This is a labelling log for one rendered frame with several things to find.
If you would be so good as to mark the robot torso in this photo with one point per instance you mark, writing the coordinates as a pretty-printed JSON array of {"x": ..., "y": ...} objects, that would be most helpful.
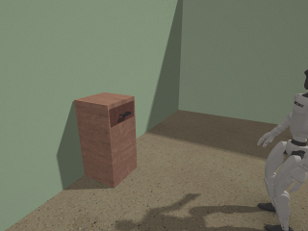
[{"x": 298, "y": 127}]

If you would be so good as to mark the robot left forearm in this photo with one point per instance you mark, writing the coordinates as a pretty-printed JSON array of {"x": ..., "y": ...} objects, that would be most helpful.
[{"x": 304, "y": 162}]

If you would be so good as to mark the robot right foot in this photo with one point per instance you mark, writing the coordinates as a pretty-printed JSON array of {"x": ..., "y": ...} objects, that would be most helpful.
[{"x": 267, "y": 207}]

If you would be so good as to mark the cabinet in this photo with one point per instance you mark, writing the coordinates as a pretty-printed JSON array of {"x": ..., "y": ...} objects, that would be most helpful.
[{"x": 109, "y": 154}]

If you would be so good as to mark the handle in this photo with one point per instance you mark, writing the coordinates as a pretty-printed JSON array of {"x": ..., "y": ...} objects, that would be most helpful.
[{"x": 126, "y": 114}]

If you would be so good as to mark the right robot upper arm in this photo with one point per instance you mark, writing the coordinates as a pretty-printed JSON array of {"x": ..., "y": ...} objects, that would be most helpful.
[{"x": 290, "y": 114}]

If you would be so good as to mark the left robot hand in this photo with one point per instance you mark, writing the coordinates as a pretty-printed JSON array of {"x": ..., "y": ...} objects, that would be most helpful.
[{"x": 299, "y": 174}]

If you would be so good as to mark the right robot hand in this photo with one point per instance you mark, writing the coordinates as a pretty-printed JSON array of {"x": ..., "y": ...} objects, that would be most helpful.
[{"x": 269, "y": 136}]

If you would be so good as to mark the drawer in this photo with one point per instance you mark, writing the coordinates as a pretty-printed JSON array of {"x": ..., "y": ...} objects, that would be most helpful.
[{"x": 117, "y": 112}]

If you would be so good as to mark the robot right forearm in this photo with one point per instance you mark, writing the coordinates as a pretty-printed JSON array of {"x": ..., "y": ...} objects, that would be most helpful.
[{"x": 281, "y": 127}]

